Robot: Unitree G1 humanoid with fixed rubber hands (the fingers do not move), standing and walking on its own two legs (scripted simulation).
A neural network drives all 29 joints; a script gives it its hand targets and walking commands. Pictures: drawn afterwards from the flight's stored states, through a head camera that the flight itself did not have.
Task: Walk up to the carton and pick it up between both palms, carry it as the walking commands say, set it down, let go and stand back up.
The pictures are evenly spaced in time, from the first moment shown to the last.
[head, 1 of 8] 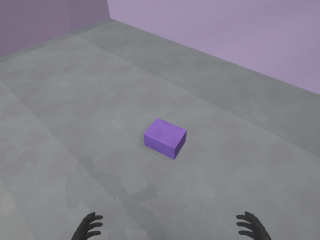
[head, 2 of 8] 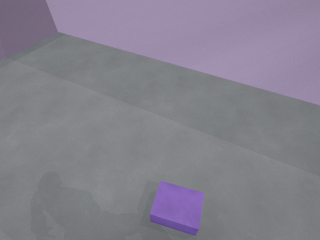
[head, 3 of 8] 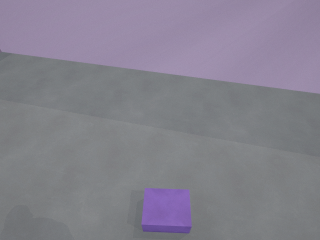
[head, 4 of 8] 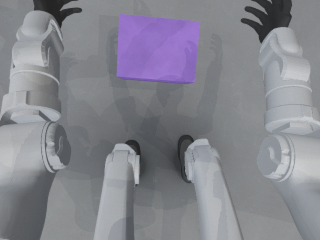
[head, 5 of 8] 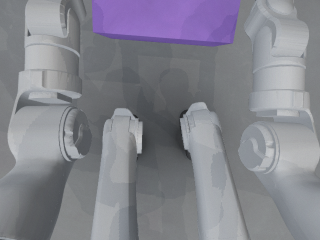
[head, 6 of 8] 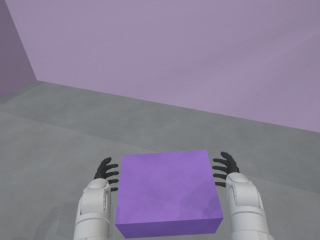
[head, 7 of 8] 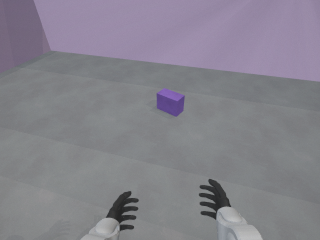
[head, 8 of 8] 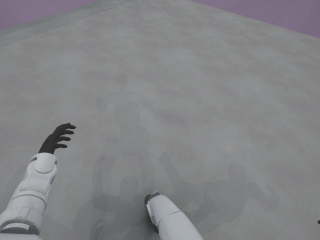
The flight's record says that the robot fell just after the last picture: yes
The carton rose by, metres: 0.68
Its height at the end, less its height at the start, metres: +0.03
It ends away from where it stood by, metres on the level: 0.25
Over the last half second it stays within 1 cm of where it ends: yes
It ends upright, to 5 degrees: no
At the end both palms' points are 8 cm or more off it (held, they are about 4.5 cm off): yes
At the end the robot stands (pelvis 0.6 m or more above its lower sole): yes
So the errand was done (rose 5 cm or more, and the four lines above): no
